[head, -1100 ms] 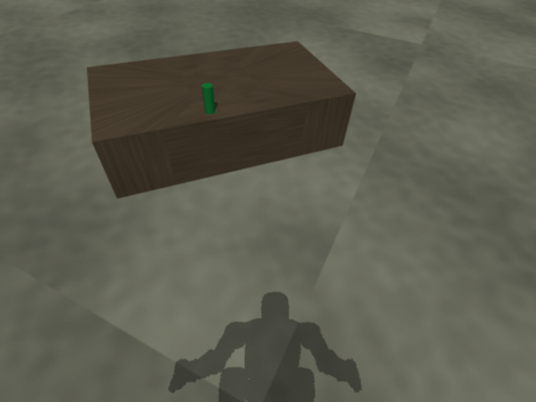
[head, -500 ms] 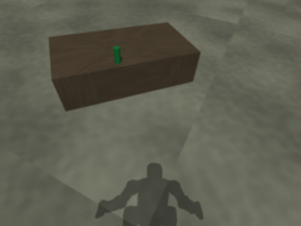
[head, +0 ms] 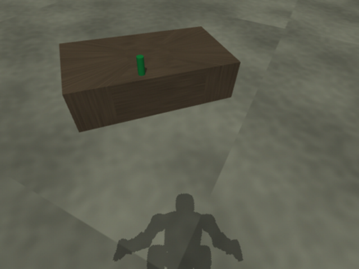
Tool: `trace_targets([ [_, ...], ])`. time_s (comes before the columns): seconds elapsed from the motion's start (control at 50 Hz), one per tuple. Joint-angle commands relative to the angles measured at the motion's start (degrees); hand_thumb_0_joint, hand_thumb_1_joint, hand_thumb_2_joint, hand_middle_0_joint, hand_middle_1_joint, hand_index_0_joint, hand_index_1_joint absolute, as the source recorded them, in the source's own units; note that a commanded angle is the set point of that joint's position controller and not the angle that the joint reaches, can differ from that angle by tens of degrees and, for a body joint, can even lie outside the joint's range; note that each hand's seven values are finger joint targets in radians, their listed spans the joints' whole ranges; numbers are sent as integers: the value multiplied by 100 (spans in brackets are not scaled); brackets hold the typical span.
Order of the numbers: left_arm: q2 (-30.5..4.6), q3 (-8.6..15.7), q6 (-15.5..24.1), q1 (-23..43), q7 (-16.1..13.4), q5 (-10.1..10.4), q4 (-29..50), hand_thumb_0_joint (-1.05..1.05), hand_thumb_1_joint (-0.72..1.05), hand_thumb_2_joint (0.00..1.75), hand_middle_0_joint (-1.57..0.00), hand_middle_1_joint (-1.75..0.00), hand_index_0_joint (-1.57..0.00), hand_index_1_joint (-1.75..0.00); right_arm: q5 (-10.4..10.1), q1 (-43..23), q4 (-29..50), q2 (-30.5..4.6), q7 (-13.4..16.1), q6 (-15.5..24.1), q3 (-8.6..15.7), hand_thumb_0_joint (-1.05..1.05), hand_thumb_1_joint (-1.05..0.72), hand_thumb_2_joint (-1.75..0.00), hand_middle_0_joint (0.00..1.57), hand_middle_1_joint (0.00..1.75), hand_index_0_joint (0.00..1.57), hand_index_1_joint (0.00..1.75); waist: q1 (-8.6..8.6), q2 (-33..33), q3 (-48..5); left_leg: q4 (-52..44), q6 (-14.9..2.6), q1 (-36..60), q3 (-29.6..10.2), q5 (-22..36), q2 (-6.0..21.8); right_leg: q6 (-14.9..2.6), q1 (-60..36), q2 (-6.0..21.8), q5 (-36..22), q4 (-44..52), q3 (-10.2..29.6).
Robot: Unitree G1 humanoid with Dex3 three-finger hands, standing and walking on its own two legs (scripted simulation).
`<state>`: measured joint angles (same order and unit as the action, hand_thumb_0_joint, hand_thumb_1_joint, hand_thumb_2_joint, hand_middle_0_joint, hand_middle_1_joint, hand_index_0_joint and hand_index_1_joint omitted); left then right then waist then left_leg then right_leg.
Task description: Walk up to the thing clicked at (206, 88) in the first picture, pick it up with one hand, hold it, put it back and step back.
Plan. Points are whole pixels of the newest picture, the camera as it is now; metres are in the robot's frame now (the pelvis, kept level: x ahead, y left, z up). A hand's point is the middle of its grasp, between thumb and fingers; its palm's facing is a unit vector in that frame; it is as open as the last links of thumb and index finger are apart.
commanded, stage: stand
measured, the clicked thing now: (140, 65) +1.48 +0.26 -0.35
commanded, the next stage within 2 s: walk up in 0.02 s
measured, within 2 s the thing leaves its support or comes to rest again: neither
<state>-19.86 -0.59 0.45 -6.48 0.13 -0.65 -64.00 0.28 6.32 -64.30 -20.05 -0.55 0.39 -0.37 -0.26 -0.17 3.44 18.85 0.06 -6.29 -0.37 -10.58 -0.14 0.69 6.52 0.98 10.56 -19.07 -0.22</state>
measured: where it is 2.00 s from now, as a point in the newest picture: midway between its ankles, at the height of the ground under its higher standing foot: (119, 192)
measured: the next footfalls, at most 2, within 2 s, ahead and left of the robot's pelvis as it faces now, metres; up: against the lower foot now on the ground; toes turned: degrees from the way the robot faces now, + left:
left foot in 0.34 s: +0.17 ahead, +0.24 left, +0.00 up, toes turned +12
right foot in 0.78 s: +0.40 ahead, +0.04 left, +0.00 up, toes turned +6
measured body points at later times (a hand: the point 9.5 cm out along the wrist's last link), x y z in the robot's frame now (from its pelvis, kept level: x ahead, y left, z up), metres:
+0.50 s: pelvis +0.11 +0.11 -0.02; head +0.12 +0.13 +0.43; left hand +0.13 +0.46 -0.14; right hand +0.19 -0.21 -0.12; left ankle +0.13 +0.23 -0.75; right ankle +0.08 -0.04 -0.68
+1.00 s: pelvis +0.31 +0.16 -0.01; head +0.34 +0.13 +0.44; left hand +0.31 +0.48 -0.10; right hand +0.46 -0.14 -0.14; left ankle +0.32 +0.30 -0.69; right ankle +0.36 +0.04 -0.75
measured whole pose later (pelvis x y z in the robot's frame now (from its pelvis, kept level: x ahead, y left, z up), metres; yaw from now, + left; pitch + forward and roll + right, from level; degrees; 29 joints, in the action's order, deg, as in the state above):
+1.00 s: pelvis +0.31 +0.16 -0.01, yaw +12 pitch -3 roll -1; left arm -22.0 2.2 5.5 -16.7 2.4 -0.7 -48.7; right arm 0.6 15.8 -48.9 -25.9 -4.3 1.7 3.4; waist -1.4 -5.0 4.4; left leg 56.8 -0.5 -27.2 -3.4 -18.9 1.7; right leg -1.3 11.7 2.3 14.3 -28.6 -6.0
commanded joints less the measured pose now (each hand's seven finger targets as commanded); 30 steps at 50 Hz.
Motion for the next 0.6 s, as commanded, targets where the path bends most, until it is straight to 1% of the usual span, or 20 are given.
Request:
trace_targets([
  [0.0, -1948, 708, 289, -387, 15, -30, 536, 0, 90, 90, -20, -30, -20, -30, 148, 51, 747, -1697, -106, 120, 629, 0, -90, -90, 20, 30, 20, 30, -166, -104, -973, 411, -502, -658, -629, -1859, 381, -460, -879, 483, 1774, -170, 443],
  [0.02, -2043, 787, 320, -782, 31, -92, 387, 0, 90, 90, -20, -30, -20, -30, 189, -212, 861, -1599, -203, 69, 626, 0, -90, -90, 20, 30, 20, 30, -410, 13, -497, 874, -461, -2054, -495, -2709, 219, -688, -1244, 863, 2897, 71, 1059],
  [0.04, -2254, 918, 365, -1059, 14, -139, 393, 0, 90, 90, -20, -30, -20, -30, 235, -665, 1137, -1386, -268, 27, 611, 0, -90, -90, 20, 30, 20, 30, -634, 822, -104, 2368, -324, -2997, 6, -1984, 4, -1103, -1258, 1806, 3599, 929, 2197],
  [0.06, -2347, 963, 421, -875, -24, -163, 632, 0, 90, 90, -20, -30, -20, -30, 316, -770, 1333, -1320, -310, 4, 602, 0, -90, -90, 20, 30, 20, 30, -644, 782, 203, 3149, -227, -3552, -378, -1644, 353, -1499, -913, 2536, 3747, 1307, 2779],
  [0.08, -2160, 928, 457, -573, -23, -133, 814, 0, 90, 90, -20, -30, -20, -30, 312, -597, 1329, -1391, -354, 23, 669, 0, -90, -90, 20, 30, 20, 30, -460, 419, 372, 3405, -166, -3577, -608, -1371, 513, -1534, -640, 2498, 3430, 1301, 2634],
  [0.12, -2001, 895, 498, -231, -33, -152, 999, 0, 90, 90, -20, -30, -20, -30, 255, -8, 1303, -1535, -465, 35, 796, 0, -90, -90, 20, 30, 20, 30, -82, 356, 49, 3419, -34, -3233, -669, -1112, 716, -1335, -695, 2014, 2610, 1165, 1728],
  [0.16, -2087, 931, 528, -34, 7, -180, 1190, 0, 90, 90, -20, -30, -20, -30, 238, 205, 1350, -1509, -557, 24, 853, 0, -90, -90, 20, 30, 20, 30, 47, 838, 119, 3041, 43, -2653, -452, -1045, 852, -1275, -204, 1885, 2136, 1142, 1081],
  [0.18, -2066, 922, 538, -140, 37, -158, 1233, 0, 90, 90, -20, -30, -20, -30, 236, 95, 1388, -1468, -596, 25, 866, 0, -90, -90, 20, 30, 20, 30, -65, 836, 200, 2742, 87, -2438, -316, -1005, 806, -1214, 39, 1736, 1999, 1084, 742],
  [0.22, -2213, 957, 554, 87, 79, -190, 1351, 0, 90, 90, -20, -30, -20, -30, 228, 225, 1469, -1394, -634, 20, 905, 0, -90, -90, 20, 30, 20, 30, 96, 1113, 304, 2305, 55, -1795, -129, -813, 849, -1109, 649, 1634, 1992, 912, 348],
  [0.28, -2124, 898, 477, 73, 136, -146, 1356, 0, 90, 90, -20, -30, -20, -30, 176, 773, 1275, -1409, -620, 89, 987, 0, -90, -90, 20, 30, 20, 30, 364, 574, 98, 1540, 46, -443, 681, -114, 397, -931, 1337, 1240, 2230, -5, -309],
  [0.32, -1791, 764, 383, -245, 154, -201, 1373, 0, 90, 90, -20, -30, -20, -30, 176, 1548, 995, -1677, -512, 132, 1112, 0, -90, -90, 20, 30, 20, 30, 640, -348, -268, 1609, -81, 809, 832, -939, -3, -820, 2118, 969, 2123, -1693, -584],
  [0.34, -1380, 636, 348, -405, 202, -152, 1453, 0, 90, 90, -20, -30, -20, -30, 207, 2226, 933, -2178, -414, 170, 1234, 0, -90, -90, 20, 30, 20, 30, 1020, -1793, -391, 396, -559, 1306, -933, -2679, 729, -562, 2934, 386, 1678, -4007, -933],
  [0.36, -1363, 613, 382, -185, 164, 15, 1623, 0, 90, 90, -20, -30, -20, -30, 119, 2185, 1151, -2695, -405, 237, 1224, 0, -90, -90, 20, 30, 20, 30, 977, -2309, -319, -1187, -1311, 787, -4127, -3819, 2051, -444, 3602, -309, 2491, -4964, -305],
  [0.38, -1815, 630, 408, 21, 104, -43, 1629, 0, 90, 90, -20, -30, -20, -30, 14, 1712, 1311, -2800, -371, 231, 1250, 0, -90, -90, 20, 30, 20, 30, 736, -1291, -68, -1405, -1712, 80, -4746, -4175, 2482, -469, 3392, 128, 2316, -5181, 461],
  [0.4, -1963, 621, 395, -229, 96, 20, 1494, 0, 90, 90, -20, -30, -20, -30, 8, 1292, 1478, -2531, -323, 261, 1144, 0, -90, -90, 20, 30, 20, 30, 411, -577, 33, -993, -1591, 109, -3639, -3613, 2256, -457, 3414, 398, 1808, -5177, 580],
  [0.42, -1920, 624, 388, -582, 128, 87, 1302, 0, 90, 90, -20, -30, -20, -30, 49, 981, 1612, -2229, -278, 303, 1029, 0, -90, -90, 20, 30, 20, 30, 187, -471, -11, -621, -1420, 98, -2835, -2892, 1881, -409, 3264, 575, 1390, -4918, 478],
  [0.46, -1963, 668, 369, -839, 175, 70, 1168, 0, 90, 90, -20, -30, -20, -30, 27, 1010, 1614, -1967, -233, 363, 897, 0, -90, -90, 20, 30, 20, 30, 85, -697, 38, -695, -1169, -524, -1940, -2140, 1515, -313, 2598, 656, 978, -4148, 266],
  [0.5, -1810, 673, 312, -904, 252, 31, 1209, 0, 90, 90, -20, -30, -20, -30, 49, 1090, 1695, -1895, -244, 401, 885, 0, -90, -90, 20, 30, 20, 30, 126, -802, -45, -725, -1140, -347, -1410, -1416, 1316, -163, 2399, 543, 826, -3575, 22],
  [0.54, -1705, 668, 322, -639, 292, -15, 1405, 0, 90, 90, -20, -30, -20, -30, 44, 1214, 1744, -1916, -238, 436, 871, 0, -90, -90, 20, 30, 20, 30, 159, -779, 209, -797, -1391, -418, -1369, -1238, 1494, -107, 2472, 607, 752, -3079, -3],
  [0.58, -1669, 678, 360, -359, 326, -25, 1592, 0, 90, 90, -20, -30, -20, -30, 39, 1291, 1814, -1906, -238, 460, 858, 0, -90, -90, 20, 30, 20, 30, 241, -624, 295, -726, -1423, -338, -1229, -978, 1496, -141, 2456, 584, 516, -2495, -35],
])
